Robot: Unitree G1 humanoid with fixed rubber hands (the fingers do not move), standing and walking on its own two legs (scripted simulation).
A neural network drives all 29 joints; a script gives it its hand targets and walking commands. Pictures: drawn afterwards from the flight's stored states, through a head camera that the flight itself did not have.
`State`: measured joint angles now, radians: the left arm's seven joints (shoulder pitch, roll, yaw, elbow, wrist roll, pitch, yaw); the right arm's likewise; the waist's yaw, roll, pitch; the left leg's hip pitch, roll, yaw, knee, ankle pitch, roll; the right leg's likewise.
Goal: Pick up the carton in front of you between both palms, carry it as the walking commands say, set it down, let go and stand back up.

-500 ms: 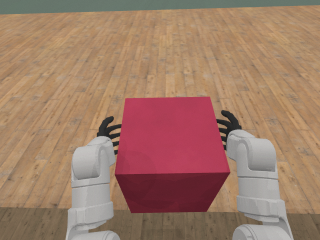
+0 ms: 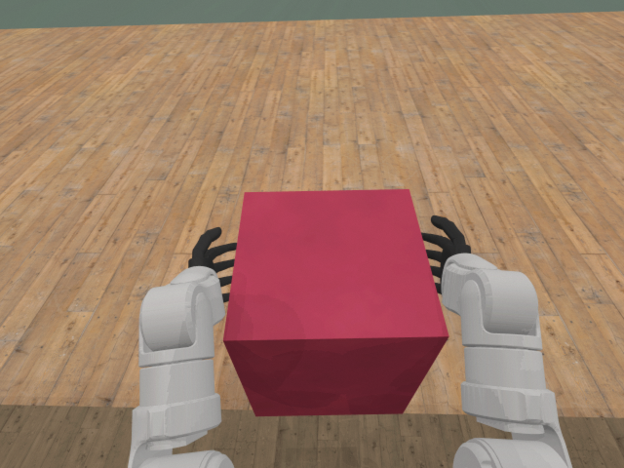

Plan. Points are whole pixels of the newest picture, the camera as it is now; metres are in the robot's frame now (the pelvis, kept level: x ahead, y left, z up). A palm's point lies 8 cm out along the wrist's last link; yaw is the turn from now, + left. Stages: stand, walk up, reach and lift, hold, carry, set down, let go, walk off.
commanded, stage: carry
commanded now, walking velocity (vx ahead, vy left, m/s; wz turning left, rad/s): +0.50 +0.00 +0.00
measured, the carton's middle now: (328, 309) +0.33 +0.00 +0.05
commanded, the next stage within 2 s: none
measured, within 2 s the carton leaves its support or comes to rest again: neither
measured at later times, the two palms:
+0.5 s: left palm (266, 223) +0.46 +0.09 +0.10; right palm (461, 209) +0.48 -0.21 +0.10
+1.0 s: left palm (284, 138) +0.75 +0.07 +0.08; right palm (431, 138) +0.71 -0.23 +0.09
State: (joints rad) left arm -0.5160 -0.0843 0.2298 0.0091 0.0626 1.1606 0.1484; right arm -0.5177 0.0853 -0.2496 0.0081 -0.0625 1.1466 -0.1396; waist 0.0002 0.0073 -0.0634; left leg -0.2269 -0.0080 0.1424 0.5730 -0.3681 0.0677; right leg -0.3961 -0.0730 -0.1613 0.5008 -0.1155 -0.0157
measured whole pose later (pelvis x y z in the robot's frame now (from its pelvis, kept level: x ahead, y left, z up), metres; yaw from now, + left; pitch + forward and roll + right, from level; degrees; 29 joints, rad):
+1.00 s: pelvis +0.40 -0.04 -0.01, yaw -3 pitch +4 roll +0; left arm -0.46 -0.12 0.26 -0.07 0.09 1.13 0.14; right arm -0.49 0.08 -0.22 -0.01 -0.01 1.09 -0.15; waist -0.09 0.00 -0.02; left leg -0.41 -0.04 0.12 0.66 -0.33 0.12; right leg -0.60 0.00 0.00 1.14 -0.43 -0.04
